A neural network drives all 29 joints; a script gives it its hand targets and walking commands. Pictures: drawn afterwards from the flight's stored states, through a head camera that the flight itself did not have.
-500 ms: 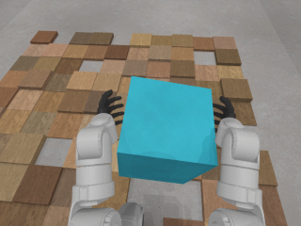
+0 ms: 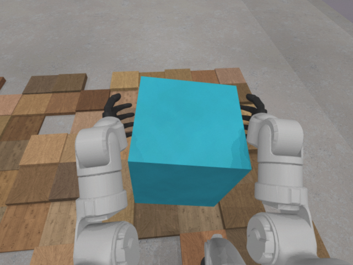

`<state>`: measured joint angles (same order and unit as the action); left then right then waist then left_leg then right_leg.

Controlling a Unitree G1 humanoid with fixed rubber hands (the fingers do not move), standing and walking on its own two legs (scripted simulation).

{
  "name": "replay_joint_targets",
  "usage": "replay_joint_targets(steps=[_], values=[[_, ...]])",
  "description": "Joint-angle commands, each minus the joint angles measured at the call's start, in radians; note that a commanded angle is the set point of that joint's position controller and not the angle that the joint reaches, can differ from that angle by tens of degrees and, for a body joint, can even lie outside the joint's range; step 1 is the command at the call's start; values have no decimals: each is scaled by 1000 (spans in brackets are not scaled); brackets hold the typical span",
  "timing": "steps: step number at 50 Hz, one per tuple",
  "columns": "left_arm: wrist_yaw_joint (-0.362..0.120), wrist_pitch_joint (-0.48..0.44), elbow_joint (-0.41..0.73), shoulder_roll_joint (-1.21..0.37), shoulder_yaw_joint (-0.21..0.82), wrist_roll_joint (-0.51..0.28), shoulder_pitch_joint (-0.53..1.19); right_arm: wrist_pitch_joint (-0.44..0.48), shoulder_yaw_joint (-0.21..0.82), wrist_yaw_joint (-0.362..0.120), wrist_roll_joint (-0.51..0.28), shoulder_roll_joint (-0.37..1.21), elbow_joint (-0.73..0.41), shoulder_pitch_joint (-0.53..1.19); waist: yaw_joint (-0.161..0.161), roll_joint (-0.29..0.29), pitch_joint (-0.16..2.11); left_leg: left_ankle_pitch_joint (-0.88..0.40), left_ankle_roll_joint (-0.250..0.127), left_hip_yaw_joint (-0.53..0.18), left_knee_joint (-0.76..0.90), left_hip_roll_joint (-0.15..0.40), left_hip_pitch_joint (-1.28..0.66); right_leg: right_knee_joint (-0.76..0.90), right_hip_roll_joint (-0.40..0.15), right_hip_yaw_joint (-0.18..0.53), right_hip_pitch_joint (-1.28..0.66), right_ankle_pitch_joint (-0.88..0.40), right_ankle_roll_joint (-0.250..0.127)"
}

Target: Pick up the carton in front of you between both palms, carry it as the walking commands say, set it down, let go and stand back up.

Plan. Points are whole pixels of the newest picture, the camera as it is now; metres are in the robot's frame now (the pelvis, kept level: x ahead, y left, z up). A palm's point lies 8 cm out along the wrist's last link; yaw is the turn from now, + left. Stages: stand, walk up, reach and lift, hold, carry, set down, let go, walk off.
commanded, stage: carry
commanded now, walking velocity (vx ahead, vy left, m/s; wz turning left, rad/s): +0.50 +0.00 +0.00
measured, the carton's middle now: (181, 148) +0.37 -0.01 +0.04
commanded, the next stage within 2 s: none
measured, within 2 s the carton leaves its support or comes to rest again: neither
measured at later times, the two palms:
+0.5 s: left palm (101, 25) +0.67 +0.18 +0.21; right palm (209, 20) +0.69 -0.11 +0.21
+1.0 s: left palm out of the picture +0.99 +0.13 +0.19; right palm out of the picture +0.99 -0.16 +0.18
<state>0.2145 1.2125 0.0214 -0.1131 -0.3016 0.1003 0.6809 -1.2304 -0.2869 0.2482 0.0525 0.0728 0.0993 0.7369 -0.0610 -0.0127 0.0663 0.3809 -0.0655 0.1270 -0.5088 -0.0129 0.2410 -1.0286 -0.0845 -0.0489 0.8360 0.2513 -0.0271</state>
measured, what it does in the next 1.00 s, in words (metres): walks ahead: right foot 0.04 m higher, then left foot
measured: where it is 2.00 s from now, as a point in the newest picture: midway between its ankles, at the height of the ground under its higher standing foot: (169, 118)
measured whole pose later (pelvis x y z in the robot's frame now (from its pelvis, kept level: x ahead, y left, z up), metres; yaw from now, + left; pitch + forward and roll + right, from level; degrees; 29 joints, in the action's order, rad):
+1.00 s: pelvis +0.62 +0.00 +0.01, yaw +1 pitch +5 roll +0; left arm 0.21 1.24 0.00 -0.11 -0.31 0.12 0.78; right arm -1.27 -0.30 0.24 0.07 0.04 0.10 0.83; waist -0.03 0.03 0.05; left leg 0.50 0.00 0.07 -0.71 0.04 0.14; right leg -0.53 0.00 -0.15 0.53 0.16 -0.08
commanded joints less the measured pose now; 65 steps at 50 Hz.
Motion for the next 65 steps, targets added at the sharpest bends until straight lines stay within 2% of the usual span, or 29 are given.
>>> replay_joint_targets(steps=[1,2,4,5,6,7,9,10,12,18,22,24,25,26,27,30,33,39,44,47,48,49,50,51,52,53,58,61,65], values=[[-158,-10,-87,-964,621,-282,607,37,630,-244,-359,1031,-57,693,-22,120,308,-605,-103,-171,169,212,-247,309,66,-116,-138,-31,-10],[-165,-22,-80,-982,631,-286,616,50,639,-251,-364,1049,-70,708,-15,156,294,-699,-80,-132,156,205,-215,357,105,-179,-231,-33,-16],[-170,-47,-81,-1000,651,-286,590,70,662,-257,-373,1070,-88,708,78,163,427,-1001,0,6,-132,157,-126,436,146,-193,-619,-148,-71],[-166,-65,-67,-995,654,-280,574,78,672,-258,-378,1068,-114,730,138,53,551,-845,54,20,-375,86,93,483,28,88,-904,-59,-160],[-159,-77,-36,-984,664,-288,581,84,688,-258,-384,1082,-139,718,157,-264,677,-299,98,-33,-709,-22,360,533,-240,530,-1176,-315,-294],[-157,-80,-22,-1001,679,-306,538,87,701,-254,-382,1070,-148,698,167,-312,676,97,81,-118,-889,-66,501,559,-252,600,-1236,-528,-325],[-166,-90,87,-1030,742,-366,584,99,690,-238,-365,1065,-178,645,185,-78,603,100,47,-196,-886,17,632,491,-231,465,-1202,-494,-257],[-172,-95,135,-1035,770,-393,611,101,678,-229,-345,1054,-199,616,166,-62,558,66,41,-197,-796,49,628,517,-219,424,-1140,-445,-214],[-185,-98,185,-1045,816,-439,628,109,669,-212,-300,1003,-237,568,137,-78,539,34,50,-186,-646,71,561,564,-211,366,-1059,-355,-184],[-206,-69,206,-929,852,-487,590,97,686,-187,-255,851,-329,547,147,-146,455,-185,62,-119,-263,76,410,610,-172,172,-889,-321,-170],[-186,-20,149,-817,797,-460,590,32,648,-184,-253,738,-268,527,127,-126,366,-323,52,-5,11,13,158,576,-122,56,-735,-218,-96],[-168,13,97,-775,749,-429,593,-3,610,-182,-259,693,-202,510,74,-54,407,-316,31,13,64,16,-115,350,-54,-40,-642,-254,-32],[-159,31,69,-744,715,-416,602,-21,584,-179,-261,664,-174,504,49,64,457,-256,15,-168,54,170,-263,153,-26,-71,-525,-51,9],[-147,51,24,-736,684,-405,600,-36,547,-170,-253,616,-137,527,39,288,465,-288,-87,-592,124,397,-425,-67,95,-60,-248,253,48],[-136,66,26,-722,655,-404,639,-46,531,-162,-264,622,-128,556,9,335,457,-248,-162,-716,133,412,-487,-197,104,17,-84,319,28],[-122,87,19,-810,611,-406,737,-64,531,-180,-329,737,-170,695,17,131,396,-429,-122,-500,100,331,-383,-220,27,54,-11,210,7],[-122,82,-17,-887,587,-371,759,-62,543,-210,-375,861,-154,797,33,155,424,-503,-102,-367,134,299,-331,-107,19,35,-83,100,18],[-126,60,-44,-926,578,-312,764,-41,559,-234,-389,950,-108,844,-2,130,377,-516,-132,-257,161,270,-393,137,10,5,-9,-56,19],[-133,56,-49,-895,573,-294,736,-29,577,-229,-376,952,-93,822,-19,148,322,-687,-80,-143,135,219,-360,428,58,-80,-205,-199,-12],[-142,59,-65,-879,562,-295,715,-27,583,-226,-372,952,-78,798,36,161,371,-886,-21,-64,-37,188,-341,583,117,-139,-465,-262,-47],[-146,59,-81,-877,558,-295,701,-28,585,-224,-370,954,-64,782,70,122,432,-817,14,-20,-187,152,-244,607,119,-144,-689,-256,-55],[-151,58,-94,-874,548,-294,672,-28,586,-223,-365,947,-54,782,101,18,499,-488,42,-22,-375,138,-48,564,-37,26,-923,-247,-62],[-147,54,-114,-842,539,-276,696,-31,582,-223,-366,988,-42,784,82,-260,640,-12,74,-61,-659,22,299,511,-318,457,-1275,-363,-230],[-148,47,-118,-883,542,-294,651,-32,582,-222,-362,971,-56,788,137,-304,619,152,75,-101,-818,-42,488,617,-303,600,-1290,-269,-274],[-156,39,-58,-903,550,-312,683,-24,603,-218,-371,1008,-83,820,124,-229,557,126,56,-144,-871,8,554,606,-263,513,-1239,-287,-240],[-166,34,-7,-941,575,-339,731,-14,605,-214,-375,1021,-106,837,118,-81,514,64,46,-146,-832,28,560,605,-226,418,-1161,-355,-195],[-186,9,146,-1001,672,-422,796,23,635,-183,-344,1031,-217,784,108,-97,510,10,60,-115,-644,71,520,649,-189,244,-1035,-366,-183],[-198,12,108,-971,693,-414,686,27,649,-170,-288,988,-197,672,116,-106,489,-37,70,-78,-483,66,551,651,-167,188,-1058,-462,-190],[-232,2,-12,-973,693,-384,568,33,662,-199,-257,992,-120,581,136,-140,419,-269,58,-16,-256,33,490,614,-96,74,-1047,-658,-149]])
